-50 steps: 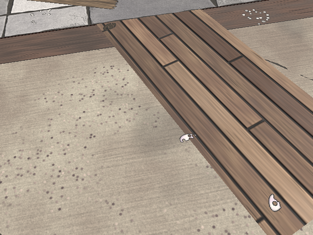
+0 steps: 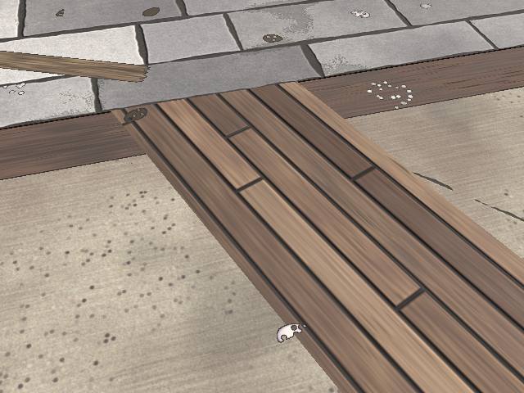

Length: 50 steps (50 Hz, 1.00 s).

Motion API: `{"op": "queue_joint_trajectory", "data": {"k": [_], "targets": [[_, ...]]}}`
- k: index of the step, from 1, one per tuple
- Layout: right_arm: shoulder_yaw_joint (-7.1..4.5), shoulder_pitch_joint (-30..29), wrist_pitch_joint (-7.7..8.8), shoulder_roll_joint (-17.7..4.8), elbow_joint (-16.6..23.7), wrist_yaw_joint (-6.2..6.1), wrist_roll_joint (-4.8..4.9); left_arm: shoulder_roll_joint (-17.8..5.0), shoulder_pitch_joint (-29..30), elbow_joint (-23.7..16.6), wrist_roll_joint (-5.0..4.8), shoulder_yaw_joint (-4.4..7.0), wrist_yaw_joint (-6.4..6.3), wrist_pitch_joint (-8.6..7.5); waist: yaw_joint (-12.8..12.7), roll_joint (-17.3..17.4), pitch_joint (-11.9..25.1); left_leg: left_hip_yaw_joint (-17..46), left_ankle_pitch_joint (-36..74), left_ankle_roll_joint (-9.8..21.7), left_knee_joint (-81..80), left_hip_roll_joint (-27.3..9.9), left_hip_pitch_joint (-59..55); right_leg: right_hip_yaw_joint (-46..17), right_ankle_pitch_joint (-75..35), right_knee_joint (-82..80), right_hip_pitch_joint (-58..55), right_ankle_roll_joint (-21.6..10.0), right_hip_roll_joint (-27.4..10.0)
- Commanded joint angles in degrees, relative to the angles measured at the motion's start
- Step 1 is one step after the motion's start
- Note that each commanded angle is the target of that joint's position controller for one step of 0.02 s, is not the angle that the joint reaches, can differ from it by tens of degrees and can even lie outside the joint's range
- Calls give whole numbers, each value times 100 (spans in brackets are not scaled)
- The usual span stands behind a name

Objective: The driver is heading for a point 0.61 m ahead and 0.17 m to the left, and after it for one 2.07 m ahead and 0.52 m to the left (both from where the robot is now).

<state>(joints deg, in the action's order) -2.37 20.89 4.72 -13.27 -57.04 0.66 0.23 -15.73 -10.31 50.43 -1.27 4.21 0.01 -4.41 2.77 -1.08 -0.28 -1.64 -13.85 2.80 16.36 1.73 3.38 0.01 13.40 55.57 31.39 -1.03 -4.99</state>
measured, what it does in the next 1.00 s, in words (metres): walks ahead, turning left: right foot, then left foot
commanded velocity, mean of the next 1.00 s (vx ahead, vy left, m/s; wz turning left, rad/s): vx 0.48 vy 0.00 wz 0.41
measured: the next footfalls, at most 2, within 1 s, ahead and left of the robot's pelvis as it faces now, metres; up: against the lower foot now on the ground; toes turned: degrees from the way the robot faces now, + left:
right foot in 0.24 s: +0.29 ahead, -0.16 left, +0.00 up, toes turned +1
left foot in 0.78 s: +0.53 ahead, +0.14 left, +0.00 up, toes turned +24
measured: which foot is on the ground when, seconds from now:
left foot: down 0.00-0.24, up 0.26-0.76, down 0.78-1.00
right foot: up 0.00-0.22, down 0.24-0.80, up 0.82-1.00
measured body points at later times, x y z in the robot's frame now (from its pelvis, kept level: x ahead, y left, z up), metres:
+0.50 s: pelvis +0.25 -0.07 +0.00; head +0.26 -0.07 +0.45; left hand +0.24 +0.21 -0.13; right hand +0.41 -0.33 -0.12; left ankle +0.30 +0.11 -0.67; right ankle +0.25 -0.17 -0.75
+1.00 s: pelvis +0.50 +0.06 +0.00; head +0.53 +0.09 +0.44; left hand +0.53 +0.39 -0.11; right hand +0.70 -0.15 -0.12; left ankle +0.49 +0.13 -0.75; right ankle +0.63 -0.09 -0.67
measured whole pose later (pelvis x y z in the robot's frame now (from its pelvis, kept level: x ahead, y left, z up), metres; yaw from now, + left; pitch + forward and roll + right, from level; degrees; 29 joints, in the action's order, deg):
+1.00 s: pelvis +0.50 +0.06 +0.00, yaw +28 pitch +1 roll -1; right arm -4.5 16.2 3.1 -15.0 -45.4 1.1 0.5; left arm -17.2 -5.6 46.1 0.3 4.1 -0.6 -6.2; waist 1.8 -1.4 -3.5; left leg 1.9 -9.0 6.1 21.7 5.9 13.5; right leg -3.7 16.1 60.4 33.7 1.6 -6.5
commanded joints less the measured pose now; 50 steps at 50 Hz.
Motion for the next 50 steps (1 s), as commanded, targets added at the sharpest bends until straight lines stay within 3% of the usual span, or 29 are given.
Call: {"op": "queue_joint_trajectory", "data": {"k": [1,5,7,9,10,11,12,13,14,15,16,17,19,23,29,32,34,36,37,38,39,40,41,42,43,44,45,46,50], "targets": [[-181,-51,15,-1033,244,-120,0,-11,795,-523,37,-59,46,-54,47,489,-439,950,1248,879,-964,-1323,-15,40,-717,-1273,630,173,-50],[-218,226,7,-1093,104,-131,85,-151,1360,-692,-18,-84,120,-56,174,609,-576,807,1044,831,-1007,-1422,224,100,-1350,-2162,47,170,130],[-236,236,-13,-1076,50,-139,135,-286,1456,-784,-29,-56,155,-87,54,587,-664,934,1125,770,-886,-1591,36,-73,-1332,-2421,-27,50,131],[-286,91,-51,-1180,83,-146,140,-508,1174,-746,-23,26,166,-136,-220,614,-504,1014,1653,667,-505,-1685,-129,-79,-1112,-2587,-520,-76,222],[-291,-25,-71,-1196,125,-146,131,-656,734,-630,-11,111,145,-152,-499,626,-234,908,2408,552,35,-1552,-80,9,-975,-2665,-1187,-167,349],[-245,-46,-94,-1062,163,-140,89,-891,-195,-351,-12,252,92,-153,-909,551,343,696,2831,384,1108,-1223,255,62,-850,-2650,-2440,-302,414],[-123,10,-115,-745,324,-134,-31,-1299,-1244,-173,70,369,24,-142,-1253,-56,1266,416,1572,153,2936,-791,1293,-1009,-270,-2600,-4095,-617,-596],[77,802,-28,76,387,-121,72,-1698,-1539,-41,133,418,69,-113,-815,-1774,2092,322,-1750,-139,4897,130,3116,-3720,1261,-3563,-5524,-1426,-1930],[-87,496,39,-628,329,-119,236,-1074,-1314,-99,114,257,88,-140,-930,-1249,1679,947,-1874,-85,5679,-145,3630,-4150,2164,-4164,-4982,-1296,-1819],[-197,-21,69,-973,513,-126,320,-771,-756,-188,83,155,79,-177,-832,-941,840,857,-1358,29,5837,-414,3950,-3252,1976,-4218,-4238,-1019,-1678],[-209,-225,61,-932,547,-167,278,-604,-303,-244,98,96,83,-202,-647,-574,479,765,-837,50,5703,-692,3749,-2527,1215,-4302,-3509,-887,-1482],[-243,-278,27,-851,540,-189,192,-425,-33,-235,133,54,96,-224,-499,-479,232,790,-483,47,5429,-859,3509,-1899,582,-4439,-2941,-802,-1263],[-261,-112,-117,-603,528,-160,193,-283,154,-156,203,32,95,-265,-249,-583,119,814,-184,44,5140,-1042,3006,-1105,-21,-4703,-2397,-737,-1031],[-282,-532,-309,-495,811,-141,154,-514,6,-1,216,109,-5,-304,-185,-235,-216,859,421,-79,4628,-1106,3535,-325,-664,-5010,-2248,-915,-1094],[-208,-1536,-248,-411,1196,65,88,-765,-313,70,189,164,-129,-210,-477,-32,-495,376,1694,-156,2940,-970,3663,715,-1197,-5102,-2602,-810,-993],[-143,-2105,-236,-352,1486,179,96,-862,-681,167,126,201,-137,-105,-694,30,-655,122,1570,-51,2374,-905,3833,988,-1472,-4908,-3202,-773,-1123],[-138,-2290,-242,-393,1663,252,111,-935,-797,201,69,232,-123,-13,-702,-34,-673,-55,1170,68,2142,-808,3832,1124,-1955,-4624,-3613,-711,-1222],[-209,-2156,-259,-555,1768,297,119,-1094,-697,150,24,276,-130,65,-496,-226,-431,-368,611,262,2048,-495,3287,1299,-3714,-4006,-3826,-599,-1255],[-285,-1841,-276,-694,1747,296,129,-1186,-630,113,-1,300,-143,112,-275,-363,-163,-543,310,383,2084,-259,2774,1367,-4772,-3433,-3865,-536,-1243],[-418,-1157,-284,-916,1609,282,157,-1238,-536,76,-18,308,-152,168,134,-390,219,-671,233,550,1944,19,1884,1466,-5407,-2459,-3714,-438,-1140],[-636,-154,-303,-1295,1341,198,170,-1181,-488,25,-16,271,-165,181,638,-230,735,-526,550,784,1571,217,318,1566,-4929,-1085,-2972,-208,-905],[-818,408,-362,-1917,1192,57,169,-674,-671,-179,180,120,-155,115,562,891,1182,1534,251,1301,1393,-979,-1466,1564,-1622,941,-971,122,-415],[-780,142,-267,-2148,1406,91,130,-205,-817,-463,159,-62,-85,-131,79,1525,1974,4867,-824,2314,292,-2097,-2600,272,2081,2436,783,315,743],[-604,190,-189,-1587,1431,140,69,-724,-43,-605,-76,50,-10,-338,447,730,1750,4638,-750,1984,-144,-2064,-2540,-511,1809,2636,1444,156,457],[-538,-3,-116,-1337,1402,141,57,-749,203,-695,-178,52,15,-441,342,597,1058,3732,-292,1756,-101,-1877,-1890,-444,1299,2316,1643,-3,211],[-486,-430,-75,-1154,1475,134,80,-698,144,-599,-65,56,-37,-473,42,123,655,3029,284,1544,-77,-1592,-1009,-458,859,1783,1307,-25,-57],[-419,-779,-59,-937,1569,116,60,-782,67,-527,69,118,-72,-428,-175,168,448,2527,814,1415,-138,-1370,-332,-477,595,1298,879,8,-223],[-382,-938,-53,-866,1660,87,6,-803,-43,-508,100,145,-60,-342,-326,277,385,2333,1097,1389,-270,-1252,100,-507,415,1102,528,55,-302],[-459,-788,-50,-1204,1660,-76,13,-582,260,-704,239,113,-104,-137,-410,231,117,1570,3368,1352,-225,-976,907,-240,-127,-6,292,457,-58]]}}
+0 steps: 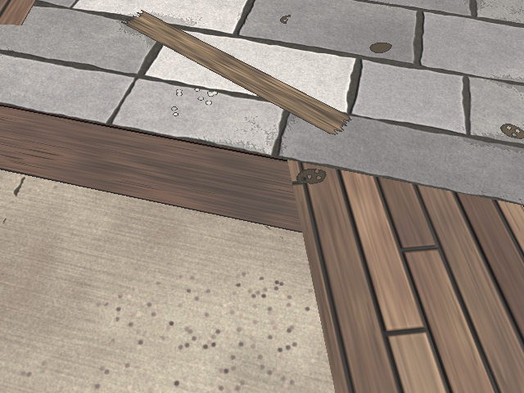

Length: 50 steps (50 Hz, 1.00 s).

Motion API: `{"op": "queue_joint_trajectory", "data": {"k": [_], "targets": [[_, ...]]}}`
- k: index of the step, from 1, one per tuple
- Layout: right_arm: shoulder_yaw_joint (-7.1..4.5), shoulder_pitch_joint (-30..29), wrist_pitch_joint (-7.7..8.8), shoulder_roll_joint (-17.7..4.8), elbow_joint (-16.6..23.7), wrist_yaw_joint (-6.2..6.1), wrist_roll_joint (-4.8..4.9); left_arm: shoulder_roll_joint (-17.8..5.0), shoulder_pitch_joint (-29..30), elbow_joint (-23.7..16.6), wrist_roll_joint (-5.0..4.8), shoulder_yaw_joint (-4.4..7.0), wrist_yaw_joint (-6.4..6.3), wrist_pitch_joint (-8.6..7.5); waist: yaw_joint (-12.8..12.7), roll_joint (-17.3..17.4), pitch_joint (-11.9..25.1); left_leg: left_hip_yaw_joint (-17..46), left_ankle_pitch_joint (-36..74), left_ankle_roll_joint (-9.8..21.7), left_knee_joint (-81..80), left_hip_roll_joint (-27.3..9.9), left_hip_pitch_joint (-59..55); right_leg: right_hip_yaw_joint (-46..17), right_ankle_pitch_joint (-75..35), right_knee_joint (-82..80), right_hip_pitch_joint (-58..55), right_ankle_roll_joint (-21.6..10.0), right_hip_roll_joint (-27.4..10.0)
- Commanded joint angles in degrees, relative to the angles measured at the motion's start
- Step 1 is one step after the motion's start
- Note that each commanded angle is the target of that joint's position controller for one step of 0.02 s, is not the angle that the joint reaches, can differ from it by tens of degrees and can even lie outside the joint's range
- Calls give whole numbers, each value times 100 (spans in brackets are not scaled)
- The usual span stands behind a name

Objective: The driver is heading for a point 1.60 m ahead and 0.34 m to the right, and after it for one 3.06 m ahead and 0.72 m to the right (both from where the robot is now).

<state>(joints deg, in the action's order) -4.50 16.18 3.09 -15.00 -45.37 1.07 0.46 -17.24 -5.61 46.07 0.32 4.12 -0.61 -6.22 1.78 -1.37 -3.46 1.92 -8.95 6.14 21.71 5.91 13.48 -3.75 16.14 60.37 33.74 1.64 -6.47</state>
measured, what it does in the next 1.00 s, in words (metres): walks ahead: right foot, then left foot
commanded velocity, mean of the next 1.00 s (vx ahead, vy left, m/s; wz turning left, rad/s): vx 0.17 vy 0.00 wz -0.13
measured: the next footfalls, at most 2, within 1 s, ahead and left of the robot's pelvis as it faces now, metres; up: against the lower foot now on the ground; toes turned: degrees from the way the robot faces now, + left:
right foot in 0.24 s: +0.32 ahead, -0.12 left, +0.00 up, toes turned +11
left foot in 0.64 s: +0.25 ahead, +0.11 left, +0.00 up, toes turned -6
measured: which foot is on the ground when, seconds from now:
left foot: down 0.00-0.26, up 0.28-0.62, down 0.64-1.00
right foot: up 0.00-0.22, down 0.24-0.64, up 0.66-1.00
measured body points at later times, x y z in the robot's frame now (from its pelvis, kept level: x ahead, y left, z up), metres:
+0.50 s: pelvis +0.18 -0.04 -0.01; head +0.22 -0.04 +0.44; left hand +0.29 +0.23 -0.13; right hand +0.34 -0.31 -0.13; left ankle +0.16 +0.11 -0.71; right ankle +0.28 -0.12 -0.74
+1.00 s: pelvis +0.25 -0.03 +0.00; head +0.27 -0.02 +0.45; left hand +0.50 +0.18 -0.09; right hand +0.24 -0.32 -0.11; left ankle +0.21 +0.11 -0.74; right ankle +0.29 -0.20 -0.70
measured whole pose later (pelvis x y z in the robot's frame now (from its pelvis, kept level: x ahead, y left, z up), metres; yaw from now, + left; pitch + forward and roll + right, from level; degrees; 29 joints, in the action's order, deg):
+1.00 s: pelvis +0.25 -0.03 +0.00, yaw -14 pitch +2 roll +0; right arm -4.0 18.5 3.2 -16.0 -45.0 -1.6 0.1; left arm -17.6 -7.7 40.3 -1.4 4.3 1.9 0.2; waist 4.2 -1.4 0.5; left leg -6.7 -15.0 -0.9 16.5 -3.2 3.0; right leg -0.8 12.8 45.0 31.0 2.6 -3.8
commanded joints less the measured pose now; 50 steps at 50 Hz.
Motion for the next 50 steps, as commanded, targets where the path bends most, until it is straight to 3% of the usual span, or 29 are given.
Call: {"op": "queue_joint_trajectory", "data": {"k": [1,3,6,8,10,11,12,13,14,15,16,17,19,21,24,28,31,32,33,34,35,36,37,38,43,50], "targets": [[-261,-259,73,-1073,477,-164,2,-363,-16,-349,88,94,-47,54,-265,321,403,1000,3193,900,-647,-1242,29,200,-711,-957,-17,244,210],[-272,-145,-35,-1071,467,-225,43,-210,313,-450,66,26,-9,53,-119,521,493,744,3100,618,-427,-946,213,277,-1489,-1921,-421,238,491],[-274,95,-166,-1055,417,-275,68,-263,713,-635,-21,14,76,72,86,734,631,1074,2363,376,-198,-982,91,230,-2165,-2740,-754,194,786],[-261,114,-223,-986,420,-316,70,-430,740,-695,-14,58,107,75,50,783,653,1493,1956,316,125,-1097,-230,15,-1987,-3091,-784,128,814],[-212,-17,-225,-846,451,-370,10,-592,380,-564,41,99,155,9,-74,879,775,1655,2037,267,589,-1295,-674,-32,-1927,-3247,-897,-49,670],[-161,-133,-213,-719,462,-378,-1,-602,51,-448,95,107,168,-47,-246,835,882,1566,2149,165,989,-1190,-746,71,-2275,-3568,-1288,-197,634],[-83,-26,-182,-507,470,-363,-54,-704,-205,-398,214,112,160,-107,-319,573,1191,1369,1994,-42,1635,-829,-657,-57,-3548,-3733,-2071,-397,335],[17,602,-143,-245,441,-342,-173,-888,-391,-424,350,96,163,-122,-99,-398,1834,1114,-145,-310,2876,-326,172,-1096,-5885,-3254,-3541,-983,-629],[58,1546,-163,-238,218,-300,-69,-555,-507,-245,318,12,202,-43,193,-1474,2398,967,-3008,-664,3895,-40,903,-2603,-5743,-3399,-4259,-1972,-1529],[-22,1437,-245,-754,123,-271,-58,-294,-349,-279,44,-66,261,29,143,-949,2144,915,-3050,-836,4140,-384,1188,-3029,-3713,-3716,-3904,-2023,-1449],[-87,687,-356,-945,218,-285,-45,-245,-167,-316,-48,-90,288,112,-73,-550,1533,744,-2742,-968,4282,-487,1490,-2739,-2363,-3894,-3444,-1799,-1120],[-116,252,-454,-967,297,-319,-68,-353,17,-367,-50,-84,299,199,-110,-305,1162,589,-2510,-1028,4219,-536,1613,-2567,-1470,-4085,-2969,-1617,-892],[-142,-119,-550,-908,429,-371,-72,-746,259,-458,-11,36,240,342,-63,-418,665,428,-2238,-1009,3650,-589,1442,-2262,-639,-4393,-2131,-1381,-565],[-92,-113,-497,-667,377,-439,-56,-837,167,-463,-2,108,156,435,-94,-643,710,249,-2119,-986,2950,-458,1090,-1924,-634,-4493,-1984,-1279,-269],[-75,-158,-417,-575,306,-474,-41,-831,97,-503,-63,168,51,512,-144,-718,984,267,-1612,-960,2386,-384,759,-1921,-534,-4514,-2018,-1313,-203],[-65,-339,-312,-568,337,-409,-19,-816,40,-544,-111,219,-43,650,-194,-766,949,304,-1168,-901,1664,-338,497,-2142,-148,-4542,-1912,-1284,-159],[-90,-75,-203,-602,240,-315,-17,-799,103,-610,-187,226,-115,770,28,-735,864,136,-394,-698,384,-311,-259,-2120,8,-4284,-1549,-1032,80],[-151,52,-184,-821,238,-316,-58,-688,-15,-617,-196,191,-136,791,53,-511,877,418,-291,-510,-6,-752,-758,-1948,359,-3964,-1124,-788,296],[-262,118,-208,-1332,272,-352,-209,-440,47,-758,-183,128,-124,769,-18,631,728,1621,-580,56,-480,-1879,-998,-1155,985,-2866,-214,-447,874],[-286,-164,-213,-1425,363,-336,-374,-535,14,-844,-179,169,-99,702,-87,1744,642,2727,-486,708,-907,-2724,-580,-299,1654,-1476,213,-234,1364],[-184,-516,-163,-1101,556,-357,-387,-851,-165,-742,-134,272,-75,663,-176,1318,586,2578,-832,763,-922,-2733,-523,-489,1392,-563,304,-158,983],[-132,-701,-124,-889,613,-390,-252,-902,-344,-608,-161,316,-47,676,-268,1027,538,2124,-1322,483,-902,-2408,-651,-439,952,-254,460,-131,901],[-116,-734,-88,-854,621,-414,-101,-806,-477,-513,-132,305,-45,707,-270,956,476,1859,-1596,284,-911,-2194,-915,-360,629,-2,708,-48,820],[-94,-618,-57,-836,584,-429,-34,-715,-419,-524,-115,280,-20,711,-159,928,354,1699,-1537,255,-956,-2188,-1089,-337,396,230,996,25,707],[-131,81,38,-958,415,-407,-92,-440,275,-903,-166,152,128,575,316,843,118,955,-1167,324,-1279,-2130,-1517,40,-231,-385,1262,258,425],[-289,189,100,-1286,318,-223,21,-310,612,-1235,-185,16,321,515,364,929,-66,-43,-596,321,-1276,-2241,-1063,547,-269,-1947,141,-33,281]]}}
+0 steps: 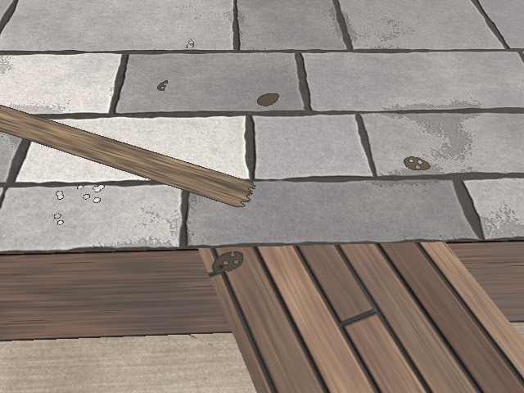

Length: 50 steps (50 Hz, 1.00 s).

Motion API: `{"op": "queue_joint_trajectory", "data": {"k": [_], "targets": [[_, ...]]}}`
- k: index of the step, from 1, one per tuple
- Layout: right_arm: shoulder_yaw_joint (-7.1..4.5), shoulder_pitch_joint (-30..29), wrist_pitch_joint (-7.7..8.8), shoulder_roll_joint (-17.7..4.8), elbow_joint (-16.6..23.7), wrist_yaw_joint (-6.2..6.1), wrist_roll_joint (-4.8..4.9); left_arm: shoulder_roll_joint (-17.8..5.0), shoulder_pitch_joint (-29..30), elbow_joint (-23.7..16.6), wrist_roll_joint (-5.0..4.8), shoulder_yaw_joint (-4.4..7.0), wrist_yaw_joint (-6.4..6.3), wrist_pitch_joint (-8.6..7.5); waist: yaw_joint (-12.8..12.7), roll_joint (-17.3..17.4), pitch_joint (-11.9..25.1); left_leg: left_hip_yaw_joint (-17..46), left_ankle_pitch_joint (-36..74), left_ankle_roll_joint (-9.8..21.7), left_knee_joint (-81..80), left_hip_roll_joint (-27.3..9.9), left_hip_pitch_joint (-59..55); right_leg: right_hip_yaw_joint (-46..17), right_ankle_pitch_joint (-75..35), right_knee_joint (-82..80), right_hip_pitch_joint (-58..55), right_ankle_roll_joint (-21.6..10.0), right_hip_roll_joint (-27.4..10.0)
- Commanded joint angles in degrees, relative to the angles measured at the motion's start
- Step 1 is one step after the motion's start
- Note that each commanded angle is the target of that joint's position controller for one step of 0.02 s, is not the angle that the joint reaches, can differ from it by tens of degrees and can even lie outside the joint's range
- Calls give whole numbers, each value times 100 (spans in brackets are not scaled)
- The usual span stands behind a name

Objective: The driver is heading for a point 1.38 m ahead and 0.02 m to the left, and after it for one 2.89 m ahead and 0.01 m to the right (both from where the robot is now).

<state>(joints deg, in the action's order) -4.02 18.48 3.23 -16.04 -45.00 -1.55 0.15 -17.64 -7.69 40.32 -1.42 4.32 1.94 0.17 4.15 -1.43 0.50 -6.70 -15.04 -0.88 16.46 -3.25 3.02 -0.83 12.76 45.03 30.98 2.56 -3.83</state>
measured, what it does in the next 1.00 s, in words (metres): walks ahead: right foot, then left foot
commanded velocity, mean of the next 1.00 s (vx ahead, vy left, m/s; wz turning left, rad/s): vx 0.47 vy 0.00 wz -0.18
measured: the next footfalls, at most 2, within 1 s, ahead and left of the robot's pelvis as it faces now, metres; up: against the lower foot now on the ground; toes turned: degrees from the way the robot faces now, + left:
right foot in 0.12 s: +0.14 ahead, -0.15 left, +0.00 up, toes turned -8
left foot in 0.64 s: +0.53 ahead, -0.01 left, +0.00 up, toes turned -7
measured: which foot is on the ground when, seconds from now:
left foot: down 0.00-0.12, up 0.14-0.62, down 0.64-1.00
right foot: up 0.00-0.10, down 0.12-0.66, up 0.68-1.00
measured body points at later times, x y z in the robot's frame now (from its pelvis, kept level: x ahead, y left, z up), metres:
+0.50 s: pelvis +0.23 -0.09 -0.01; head +0.26 -0.10 +0.44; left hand +0.31 +0.19 -0.12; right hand +0.39 -0.36 -0.10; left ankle +0.46 +0.04 -0.69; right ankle +0.11 -0.15 -0.75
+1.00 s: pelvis +0.53 -0.11 +0.00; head +0.56 -0.11 +0.45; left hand +0.75 +0.11 -0.10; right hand +0.52 -0.39 -0.12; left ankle +0.49 -0.01 -0.75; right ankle +0.68 -0.31 -0.69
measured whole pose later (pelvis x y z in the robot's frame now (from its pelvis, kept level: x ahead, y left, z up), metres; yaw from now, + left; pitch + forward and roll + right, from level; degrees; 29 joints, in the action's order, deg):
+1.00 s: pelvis +0.53 -0.11 +0.00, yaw -9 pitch +1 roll +2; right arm -2.7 19.2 4.9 -15.9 -47.7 0.9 0.6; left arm -16.0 -7.6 41.9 -0.4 2.0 0.5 -3.8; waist 4.0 -2.4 -1.1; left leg -2.7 -11.8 2.9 13.6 3.8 3.3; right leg -2.9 -2.2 38.9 38.3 1.5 -7.3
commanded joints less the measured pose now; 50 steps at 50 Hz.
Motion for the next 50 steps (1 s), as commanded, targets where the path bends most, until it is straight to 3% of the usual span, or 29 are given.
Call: {"op": "queue_joint_trajectory", "data": {"k": [1,3,4,5,6,7,8,9,10,11,12,13,16,20,23,27,28,30,31,32,33,34,35,36,37,39,42,47,50], "targets": [[-356,-23,84,-1208,260,67,86,-291,837,-690,-19,-8,84,-120,115,945,-475,748,51,1009,-689,-1367,-1,319,141,-533,268,-212,28],[-386,-45,53,-1260,227,107,157,-351,769,-730,-28,3,116,-110,-5,946,-462,639,246,944,-484,-1496,13,450,291,-757,-71,-425,90],[-395,-156,27,-1301,233,113,190,-390,545,-689,-17,33,125,-106,-208,898,-380,473,728,856,-165,-1491,132,592,276,-1004,-505,-558,217],[-369,-212,18,-1265,225,110,209,-466,32,-529,-2,105,109,-108,-521,753,-121,193,1660,726,499,-1358,469,747,60,-1356,-1470,-711,468],[-267,-56,40,-1013,187,113,152,-793,-856,-246,-24,298,49,-94,-905,376,440,-258,2402,502,1781,-1024,967,638,-42,-1535,-2893,-910,653],[-78,-79,81,-577,375,130,-102,-1323,-1836,-91,-26,441,-77,-65,-1239,-824,1059,-513,423,101,3985,-627,2485,-1272,186,-1804,-4466,-1352,-630],[24,-39,253,-290,706,134,-92,-1744,-1759,-220,-8,418,-60,-165,-964,-1753,1532,397,-2018,-117,5420,313,4316,-4317,1439,-2901,-5195,-2311,-1744],[-117,-514,371,-932,676,172,174,-1253,-1630,-211,20,290,-16,-279,-1212,-782,1098,975,-1585,-33,5936,2,4845,-3963,1584,-3156,-4819,-2233,-1768],[-150,-668,420,-1052,725,203,248,-990,-1365,-202,52,195,-7,-340,-1043,-776,580,902,-1036,140,5799,-241,4974,-3152,1193,-3067,-4304,-2019,-1565],[-140,-614,421,-1002,599,169,140,-780,-1030,-240,59,121,-2,-365,-839,-354,310,898,-537,181,5494,-471,4656,-2502,634,-3038,-3660,-1819,-1286],[-149,-542,396,-962,531,159,26,-631,-698,-297,96,66,-2,-373,-631,-323,90,937,-148,156,5065,-593,4287,-2015,19,-3137,-3078,-1702,-1028],[-146,-391,340,-903,463,187,6,-536,-519,-337,153,29,-15,-388,-455,-435,33,951,145,139,4893,-654,3927,-1676,-511,-3278,-2712,-1631,-852],[-99,-347,211,-691,426,212,-34,-608,-565,-235,143,51,-66,-488,-316,-206,-10,826,788,-52,4406,-558,3803,-1013,-2006,-3481,-2448,-1674,-702],[33,-1128,254,-396,666,252,-20,-656,-887,0,104,50,-174,-486,-555,-186,-278,680,2037,-88,2673,-323,3629,-421,-2275,-3620,-2333,-1421,-421],[105,-1798,304,-284,854,356,54,-748,-1338,222,54,71,-218,-475,-822,-161,-507,593,2574,29,1775,-126,3457,-446,-1733,-3766,-2520,-1359,-546],[100,-2164,349,-380,1041,498,57,-798,-1615,444,25,105,-245,-381,-805,-160,-606,686,2097,312,1213,3,3668,-561,-2180,-3383,-3441,-1335,-920],[85,-2095,353,-427,1040,520,51,-827,-1617,469,26,119,-260,-353,-728,-203,-527,657,1860,391,1154,63,3547,-569,-2585,-3202,-3636,-1287,-972],[-14,-1609,332,-652,947,489,30,-971,-1556,469,61,157,-290,-297,-427,-425,-55,395,1219,587,1243,407,2703,-534,-4561,-2432,-3892,-1174,-917],[-124,-892,317,-869,773,436,25,-964,-1464,456,84,134,-296,-251,-14,-418,452,218,1260,772,1137,578,1659,-361,-5353,-1487,-3770,-1053,-704],[-200,60,297,-1122,592,370,-27,-815,-1445,377,140,49,-311,-242,407,-299,1206,767,1585,1096,1445,-8,-153,-276,-4504,-105,-2746,-895,-503],[-348,717,277,-1659,464,346,-95,-87,-2325,295,150,-165,-229,-345,135,1066,2275,3520,576,2172,1368,-1643,-2683,-107,-1383,2455,-281,-439,487],[-214,916,255,-1120,345,348,25,-304,-2105,422,96,-154,-186,-460,327,1319,2686,5050,-296,2227,346,-1923,-3006,-790,1907,3200,555,-444,881],[-125,427,228,-925,392,310,80,-767,-1387,169,-89,-18,-143,-536,307,1015,1518,4239,-900,1848,115,-1720,-2178,-790,1695,3461,1153,-502,460],[-77,-48,195,-799,469,282,54,-773,-935,11,-117,-42,-139,-579,139,531,794,3513,-730,1639,-69,-1516,-1157,-549,1175,3143,1148,-546,130],[-28,-358,191,-676,476,289,-2,-683,-742,-28,-24,-44,-145,-578,-76,275,241,3004,-249,1580,-297,-1308,-236,-417,853,2695,1004,-515,-79],[17,-649,253,-527,503,310,-85,-513,-1086,105,45,-33,-171,-458,-454,543,48,2385,348,1512,-649,-960,715,-427,473,2234,308,-431,-336],[-28,-646,347,-680,365,313,-30,-306,-1096,114,103,-89,-227,-333,-580,566,-120,1764,965,1636,-973,-875,1202,-293,97,1642,309,-204,-448],[-84,-328,281,-898,173,212,30,-123,-27,-136,130,-173,-171,-451,-231,411,-301,1002,1415,1364,-995,-577,1031,-67,-1625,-380,275,-83,-321],[-116,124,204,-1018,-26,206,101,-128,527,-296,73,-179,-90,-509,30,399,-357,1095,1248,1306,-826,-742,638,-13,-1895,-1039,147,-97,-151]]}}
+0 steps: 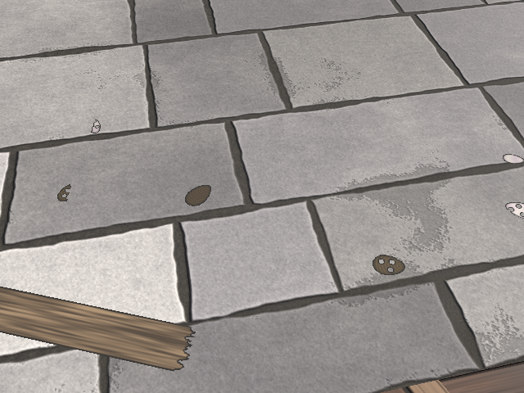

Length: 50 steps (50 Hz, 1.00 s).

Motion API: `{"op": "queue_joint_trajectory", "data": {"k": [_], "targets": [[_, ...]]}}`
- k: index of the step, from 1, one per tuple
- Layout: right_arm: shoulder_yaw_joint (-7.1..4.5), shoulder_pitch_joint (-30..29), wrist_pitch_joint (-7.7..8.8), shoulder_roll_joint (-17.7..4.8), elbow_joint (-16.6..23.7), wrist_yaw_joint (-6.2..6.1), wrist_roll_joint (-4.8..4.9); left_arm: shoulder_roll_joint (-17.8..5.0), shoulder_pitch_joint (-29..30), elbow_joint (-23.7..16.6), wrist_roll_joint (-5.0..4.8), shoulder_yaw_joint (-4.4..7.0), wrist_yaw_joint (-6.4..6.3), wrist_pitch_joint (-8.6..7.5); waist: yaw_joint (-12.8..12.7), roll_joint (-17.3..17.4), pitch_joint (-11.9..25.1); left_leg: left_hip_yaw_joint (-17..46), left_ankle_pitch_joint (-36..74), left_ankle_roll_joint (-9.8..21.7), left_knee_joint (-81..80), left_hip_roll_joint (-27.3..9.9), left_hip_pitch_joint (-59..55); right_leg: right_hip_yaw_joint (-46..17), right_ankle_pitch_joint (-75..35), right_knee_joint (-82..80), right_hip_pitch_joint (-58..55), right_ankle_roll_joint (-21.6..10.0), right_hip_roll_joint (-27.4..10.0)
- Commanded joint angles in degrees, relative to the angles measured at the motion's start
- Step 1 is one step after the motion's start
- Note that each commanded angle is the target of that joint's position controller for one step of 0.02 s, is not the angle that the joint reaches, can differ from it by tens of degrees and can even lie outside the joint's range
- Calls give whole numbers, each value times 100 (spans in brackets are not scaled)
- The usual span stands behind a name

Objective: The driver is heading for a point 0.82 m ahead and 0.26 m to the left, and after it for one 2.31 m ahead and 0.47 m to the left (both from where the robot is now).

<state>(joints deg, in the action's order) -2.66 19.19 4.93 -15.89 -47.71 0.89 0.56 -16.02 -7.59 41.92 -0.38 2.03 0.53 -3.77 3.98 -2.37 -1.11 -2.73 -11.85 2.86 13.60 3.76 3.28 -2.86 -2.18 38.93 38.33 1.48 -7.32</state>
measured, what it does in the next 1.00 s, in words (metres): walks ahead, turning left: right foot, then left foot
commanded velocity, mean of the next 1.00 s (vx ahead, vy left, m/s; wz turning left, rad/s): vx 0.50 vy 0.00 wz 0.47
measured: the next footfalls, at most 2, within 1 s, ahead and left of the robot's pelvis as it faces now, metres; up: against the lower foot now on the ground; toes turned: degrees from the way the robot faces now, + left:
right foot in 0.14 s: +0.26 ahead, -0.16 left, +0.00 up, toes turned +2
left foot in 0.66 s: +0.50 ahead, +0.15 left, +0.00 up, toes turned +23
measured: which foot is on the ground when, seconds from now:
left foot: down 0.00-0.16, up 0.18-0.64, down 0.66-1.00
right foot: up 0.00-0.12, down 0.14-0.68, up 0.70-1.00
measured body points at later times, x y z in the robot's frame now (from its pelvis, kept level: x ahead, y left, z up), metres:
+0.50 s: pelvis +0.28 -0.04 +0.00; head +0.30 -0.04 +0.45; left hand +0.24 +0.24 -0.13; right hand +0.51 -0.26 -0.10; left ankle +0.40 +0.15 -0.69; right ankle +0.23 -0.16 -0.75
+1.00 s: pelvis +0.54 +0.08 +0.00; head +0.56 +0.12 +0.45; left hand +0.60 +0.41 -0.09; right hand +0.74 -0.14 -0.10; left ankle +0.46 +0.13 -0.75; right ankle +0.79 +0.00 -0.69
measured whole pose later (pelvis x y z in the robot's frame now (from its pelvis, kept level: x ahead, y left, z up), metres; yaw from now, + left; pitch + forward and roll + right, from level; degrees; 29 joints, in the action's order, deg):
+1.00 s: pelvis +0.54 +0.08 +0.00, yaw +31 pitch +2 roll -1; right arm -4.0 19.4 2.4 -15.8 -41.0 -0.4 1.0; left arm -16.9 -2.4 41.0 0.4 3.2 0.3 -5.3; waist 3.8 -2.2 -2.1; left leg 7.1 -13.2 5.0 20.3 6.2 8.2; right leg -5.9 -0.2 38.2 37.5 4.0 -4.7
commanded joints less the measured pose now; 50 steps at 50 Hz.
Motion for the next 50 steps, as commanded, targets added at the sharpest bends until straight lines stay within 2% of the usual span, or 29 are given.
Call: {"op": "queue_joint_trajectory", "data": {"k": [1,3,5,6,7,8,9,10,12,13,15,18,23,28,30,31,32,33,34,35,36,37,38,39,40,42,45,48,50], "targets": [[-258,136,-7,-1042,194,-45,83,-330,648,-521,-41,64,78,-134,61,497,-233,808,905,909,-420,-1529,425,137,-296,-601,-543,-25,234],[-284,168,-89,-1082,144,-78,102,-466,677,-584,-42,116,132,-182,-43,555,-223,1056,884,817,-116,-1710,82,30,96,-907,-608,-133,303],[-309,62,-160,-1133,134,-108,97,-626,292,-497,-41,192,144,-230,-333,680,-62,1228,1242,687,341,-1765,-41,111,507,-1106,-1192,-256,424],[-269,15,-181,-1035,140,-111,77,-809,-322,-324,-26,302,114,-247,-668,623,288,1081,1847,540,1057,-1510,84,241,630,-1258,-2086,-390,543],[-142,33,-171,-698,220,-105,-10,-1154,-1248,-150,49,436,56,-254,-1066,359,1079,815,1454,320,2450,-1145,737,-167,535,-1012,-3591,-660,24],[40,733,-73,-76,356,-84,-70,-1743,-1822,-92,138,575,6,-192,-909,-1031,2019,308,-710,-133,4652,-308,2832,-2283,1041,-1046,-5833,-1402,-1461],[18,754,11,-268,327,-77,94,-1445,-2066,-25,104,514,27,-154,-1045,-1543,2378,899,-2228,-196,5690,-135,3750,-3913,2261,-2001,-6021,-1716,-1769],[-154,232,23,-849,402,-81,236,-1048,-1749,-39,67,395,16,-159,-1098,-826,1501,1060,-1837,-146,6136,-465,4200,-3188,2786,-2151,-5400,-1435,-1563],[-191,-322,-36,-826,548,-111,136,-638,-956,-86,72,252,14,-177,-813,-356,559,876,-912,-136,5805,-900,4027,-1821,1966,-2425,-3988,-1189,-1153],[-221,-263,-103,-743,542,-108,108,-509,-718,-72,99,222,15,-217,-622,-508,345,932,-606,-155,5534,-1061,3722,-1331,1542,-2615,-3508,-1126,-975],[-212,-112,-243,-520,505,-89,138,-446,-509,-9,112,237,9,-287,-441,-484,197,876,-332,-209,5366,-1126,3365,-659,939,-2907,-3087,-1115,-823],[-198,-362,-349,-370,666,-93,91,-613,-545,141,127,316,-34,-335,-395,-185,-9,905,168,-306,4892,-1159,3663,10,132,-3077,-3062,-1196,-847],[-119,-1167,-293,-198,956,76,66,-837,-689,291,94,392,-122,-247,-651,-34,-246,475,1383,-265,3196,-1064,3543,935,-100,-3189,-3298,-1071,-711],[-111,-1843,-295,-240,1340,232,74,-1045,-1021,494,-47,483,-136,-62,-818,10,-464,98,1011,11,2386,-917,3649,1303,-746,-2852,-4197,-943,-966],[-194,-1703,-317,-399,1413,263,62,-1205,-945,487,-99,531,-158,20,-613,-153,-236,-201,457,225,2313,-611,3158,1477,-2452,-2231,-4442,-823,-981],[-272,-1386,-338,-535,1375,258,65,-1290,-898,469,-127,556,-176,67,-396,-264,11,-364,149,354,2342,-388,2676,1546,-3388,-1661,-4492,-764,-956],[-404,-700,-355,-753,1221,233,83,-1328,-808,445,-151,562,-187,116,17,-246,377,-476,121,525,2162,-129,1775,1656,-3842,-694,-4312,-662,-833],[-607,271,-389,-1109,960,143,94,-1216,-789,417,-134,507,-204,113,514,-52,869,-271,435,754,1823,11,202,1747,-3189,694,-3493,-437,-596],[-743,647,-439,-1691,843,13,121,-562,-1038,220,127,314,-188,53,298,1223,1224,1855,394,1286,1677,-1235,-1497,1714,822,2697,-1446,-120,-2],[-694,423,-319,-1880,1105,66,86,-316,-1170,-45,84,165,-121,-172,-48,1676,2155,5103,-831,2340,614,-2293,-2574,349,3800,4118,154,49,1037],[-546,400,-231,-1349,1101,117,62,-856,-433,-170,-151,290,-45,-340,307,870,1831,4717,-942,1984,218,-2221,-2431,-290,3384,4253,809,-62,694],[-481,208,-164,-1136,1063,116,53,-860,-190,-270,-230,275,-17,-435,185,758,1100,3862,-596,1758,225,-2021,-1704,-205,2861,3880,945,-198,464],[-430,-191,-137,-982,1102,106,60,-788,-216,-181,-102,269,-68,-468,-112,273,698,3214,-3,1533,247,-1743,-838,-206,2440,3355,605,-209,209],[-368,-498,-128,-786,1179,84,27,-860,-283,-124,33,320,-99,-434,-318,326,503,2751,619,1425,190,-1539,-201,-223,2181,2900,197,-170,64],[-336,-641,-129,-725,1264,56,-30,-875,-390,-102,63,343,-83,-358,-461,454,451,2554,962,1406,70,-1421,205,-240,2008,2735,-134,-124,1],[-356,-622,-102,-797,1259,-1,-12,-727,-429,-124,118,323,-80,-239,-532,441,413,2256,1580,1468,-49,-1315,632,-124,1821,2312,-333,53,36],[-404,-367,-113,-969,1157,-123,22,-517,137,-311,140,244,-91,-173,-377,454,190,1840,1674,1329,-91,-1071,969,-22,939,1179,-265,269,201],[-411,-155,-170,-990,1069,-180,54,-370,766,-464,90,167,-28,-213,-113,651,90,1673,1022,1051,1,-828,1168,14,-105,-161,-684,296,492],[-427,39,-194,-1031,981,-189,75,-419,1056,-564,25,169,25,-252,11,708,53,1868,716,984,80,-908,1138,-7,-363,-578,-913,274,627]]}}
